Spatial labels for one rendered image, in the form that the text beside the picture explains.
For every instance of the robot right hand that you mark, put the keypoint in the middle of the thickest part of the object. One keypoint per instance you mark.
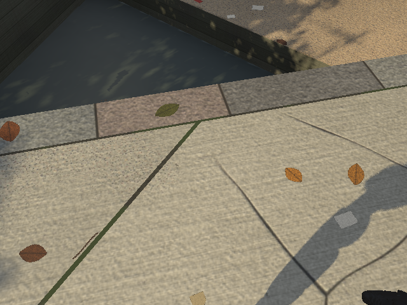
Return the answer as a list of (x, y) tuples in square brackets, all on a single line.
[(380, 297)]

